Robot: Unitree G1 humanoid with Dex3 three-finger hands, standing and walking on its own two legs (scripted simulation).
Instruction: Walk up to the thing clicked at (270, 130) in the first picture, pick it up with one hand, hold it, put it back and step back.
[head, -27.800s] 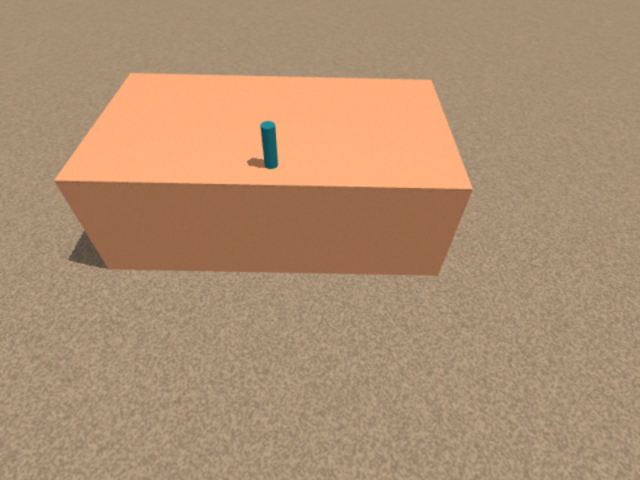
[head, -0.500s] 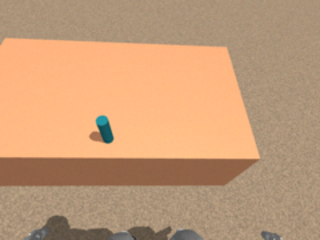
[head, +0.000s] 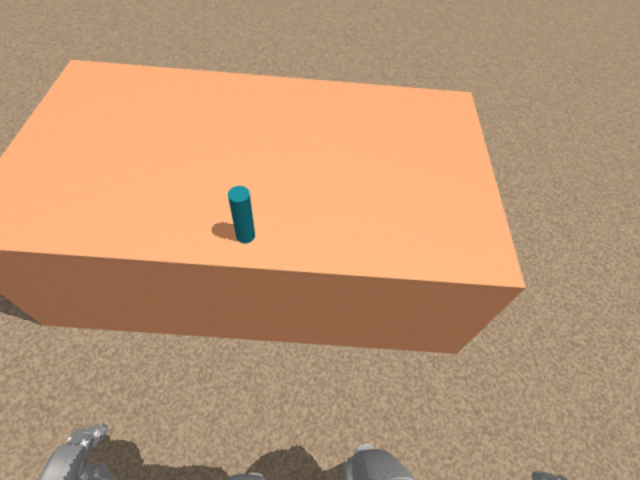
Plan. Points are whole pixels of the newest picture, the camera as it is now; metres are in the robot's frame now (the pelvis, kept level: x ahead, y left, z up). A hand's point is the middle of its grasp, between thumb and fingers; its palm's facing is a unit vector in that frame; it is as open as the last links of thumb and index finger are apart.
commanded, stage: step back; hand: left
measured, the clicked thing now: (242, 216) +0.65 +0.17 -0.23
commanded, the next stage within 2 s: none
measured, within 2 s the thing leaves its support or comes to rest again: neither
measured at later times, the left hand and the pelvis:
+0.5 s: hand out of the picture -0.07 +0.22 -0.12, palm faces -0.05 -0.91 -0.42, open 7.4 cm; pelvis -0.16 -0.04 +0.01, yaw -4 degrees
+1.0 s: hand out of the picture -0.24 +0.23 -0.15, palm faces -0.02 -0.92 -0.38, open 7.4 cm; pelvis -0.33 -0.04 +0.00, yaw -2 degrees
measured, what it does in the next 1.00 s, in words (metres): walks backwards: right foot, then left foot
